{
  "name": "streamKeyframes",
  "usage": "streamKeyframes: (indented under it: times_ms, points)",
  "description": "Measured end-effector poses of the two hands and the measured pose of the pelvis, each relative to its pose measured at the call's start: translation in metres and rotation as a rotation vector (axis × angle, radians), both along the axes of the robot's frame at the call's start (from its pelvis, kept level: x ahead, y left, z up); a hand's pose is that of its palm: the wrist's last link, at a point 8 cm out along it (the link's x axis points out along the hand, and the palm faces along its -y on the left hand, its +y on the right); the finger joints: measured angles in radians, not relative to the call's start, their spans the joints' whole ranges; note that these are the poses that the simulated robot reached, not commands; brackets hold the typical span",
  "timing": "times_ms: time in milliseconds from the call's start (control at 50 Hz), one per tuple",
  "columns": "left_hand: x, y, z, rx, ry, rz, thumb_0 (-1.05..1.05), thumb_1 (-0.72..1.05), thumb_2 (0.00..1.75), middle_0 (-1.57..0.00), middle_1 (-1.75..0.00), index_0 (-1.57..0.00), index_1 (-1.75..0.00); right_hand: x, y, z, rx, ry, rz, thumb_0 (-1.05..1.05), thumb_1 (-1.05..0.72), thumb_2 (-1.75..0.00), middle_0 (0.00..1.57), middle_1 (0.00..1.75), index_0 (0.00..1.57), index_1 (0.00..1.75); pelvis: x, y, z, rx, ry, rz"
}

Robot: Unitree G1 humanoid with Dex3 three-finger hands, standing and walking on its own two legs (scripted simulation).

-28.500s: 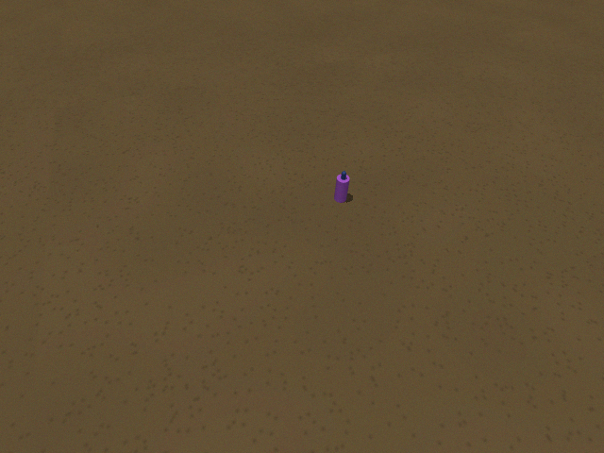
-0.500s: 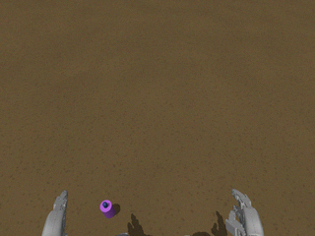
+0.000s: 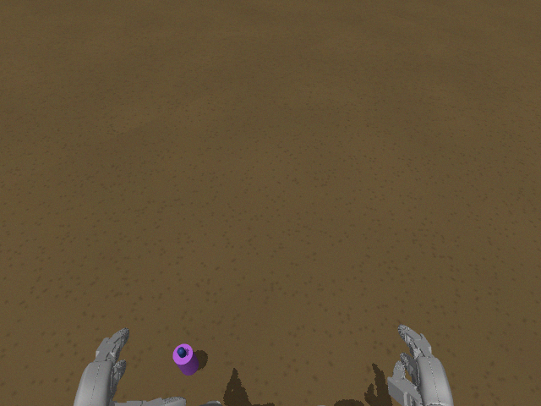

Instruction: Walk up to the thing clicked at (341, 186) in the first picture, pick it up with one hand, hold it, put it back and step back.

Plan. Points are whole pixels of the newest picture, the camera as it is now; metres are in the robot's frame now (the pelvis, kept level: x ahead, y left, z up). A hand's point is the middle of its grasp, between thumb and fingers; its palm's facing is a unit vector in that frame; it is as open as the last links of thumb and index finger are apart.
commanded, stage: stand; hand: left
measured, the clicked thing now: (185, 358) +0.37 +0.25 -0.64
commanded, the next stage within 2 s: none
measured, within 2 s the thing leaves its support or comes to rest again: neither
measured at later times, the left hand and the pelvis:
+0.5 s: hand out of the picture +0.05 +0.26 -0.11, palm faces -0.02 -0.94 -0.34, open 7.4 cm; pelvis +0.00 +0.01 +0.05, yaw +0 degrees
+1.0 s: hand out of the picture +0.03 +0.26 -0.10, palm faces -0.01 -0.94 -0.35, open 7.3 cm; pelvis -0.02 +0.02 +0.06, yaw +0 degrees
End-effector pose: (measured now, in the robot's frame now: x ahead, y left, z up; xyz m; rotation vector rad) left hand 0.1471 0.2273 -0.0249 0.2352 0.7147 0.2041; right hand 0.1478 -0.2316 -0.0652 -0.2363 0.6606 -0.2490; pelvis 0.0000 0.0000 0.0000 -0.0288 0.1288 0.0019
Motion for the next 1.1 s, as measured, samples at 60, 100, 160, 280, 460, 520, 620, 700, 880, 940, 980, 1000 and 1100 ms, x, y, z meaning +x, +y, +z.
streamKeyframes:
  times_ms: [60,100,160,280,460,520,620,700,880,940,980,1000,1100]
  points:
    - [0.001,0.005,-0.016,0.040,0.028,-0.078,-0.01,0.06,0.62,-0.18,-0.27,-0.19,-0.27,-0.003,-0.005,-0.010,-0.039,0.118,0.103,0.01,-0.90,-0.90,0.21,0.30,0.20,0.30,-0.004,-0.001,0.004,0.016,-0.048,0.000]
    - [-0.003,0.014,-0.028,0.048,0.081,-0.106,-0.01,0.21,0.70,-0.19,-0.28,-0.20,-0.28,-0.010,-0.014,-0.016,-0.038,0.213,0.130,0.01,-0.90,-0.90,0.21,0.30,0.20,0.30,-0.006,-0.002,0.008,0.025,-0.070,0.000]
    - [-0.016,0.029,-0.040,0.046,0.160,-0.097,0.00,0.43,0.78,-0.20,-0.29,-0.20,-0.29,-0.023,-0.028,-0.017,-0.027,0.297,0.106,0.01,-0.90,-0.90,0.21,0.30,0.20,0.30,-0.006,-0.001,0.013,0.034,-0.094,0.000]
    - [-0.050,0.055,-0.051,0.052,0.311,-0.033,0.00,0.74,0.86,-0.20,-0.30,-0.21,-0.30,-0.056,-0.048,-0.011,-0.039,0.420,0.037,0.01,-0.90,-0.90,0.21,0.30,0.20,0.30,-0.003,0.004,0.026,0.031,-0.126,0.000]
    - [-0.095,0.071,-0.051,0.041,0.480,0.035,0.00,0.88,0.89,-0.20,-0.30,-0.21,-0.30,-0.090,-0.042,-0.007,-0.013,0.547,-0.005,0.01,-0.91,-0.90,0.20,0.30,0.20,0.30,-0.003,0.011,0.045,0.026,-0.168,-0.001]
    - [-0.104,0.072,-0.049,0.035,0.514,0.045,0.00,0.90,0.89,-0.20,-0.30,-0.21,-0.30,-0.095,-0.036,-0.007,0.004,0.566,-0.005,0.01,-0.91,-0.90,0.20,0.30,0.20,0.30,-0.005,0.013,0.049,0.027,-0.178,-0.002]
    - [-0.113,0.075,-0.046,0.031,0.542,0.055,0.00,0.90,0.90,-0.20,-0.30,-0.21,-0.30,-0.098,-0.028,-0.007,0.026,0.576,-0.003,0.01,-0.91,-0.90,0.20,0.30,0.20,0.30,-0.009,0.015,0.054,0.028,-0.191,-0.002]
    - [-0.115,0.077,-0.043,0.033,0.544,0.060,0.00,0.91,0.90,-0.20,-0.30,-0.21,-0.30,-0.099,-0.026,-0.007,0.032,0.575,-0.003,0.01,-0.91,-0.90,0.20,0.30,0.20,0.30,-0.012,0.017,0.056,0.029,-0.198,-0.001]
    - [-0.119,0.082,-0.041,0.039,0.555,0.066,0.00,0.91,0.90,-0.20,-0.30,-0.21,-0.30,-0.105,-0.033,-0.005,0.025,0.586,-0.017,0.00,-0.91,-0.90,0.20,0.30,0.20,0.30,-0.017,0.017,0.058,0.029,-0.196,0.000]
    - [-0.120,0.082,-0.041,0.039,0.562,0.067,0.00,0.91,0.90,-0.20,-0.30,-0.21,-0.30,-0.107,-0.036,-0.004,0.021,0.592,-0.022,0.00,-0.91,-0.90,0.20,0.30,0.20,0.30,-0.017,0.017,0.058,0.029,-0.194,-0.001]
    - [-0.121,0.081,-0.041,0.039,0.567,0.067,0.00,0.91,0.90,-0.20,-0.30,-0.21,-0.30,-0.108,-0.038,-0.004,0.019,0.597,-0.025,0.00,-0.91,-0.90,0.20,0.30,0.20,0.30,-0.017,0.016,0.058,0.029,-0.193,-0.001]
    - [-0.121,0.081,-0.041,0.039,0.569,0.067,0.00,0.91,0.90,-0.20,-0.30,-0.21,-0.30,-0.108,-0.039,-0.004,0.018,0.599,-0.027,0.00,-0.91,-0.90,0.20,0.30,0.20,0.30,-0.017,0.016,0.058,0.029,-0.192,-0.001]
    - [-0.121,0.079,-0.041,0.038,0.580,0.062,0.00,0.91,0.90,-0.20,-0.30,-0.21,-0.30,-0.109,-0.043,-0.003,0.017,0.608,-0.035,0.00,-0.91,-0.90,0.20,0.30,0.20,0.30,-0.016,0.014,0.059,0.028,-0.190,-0.004]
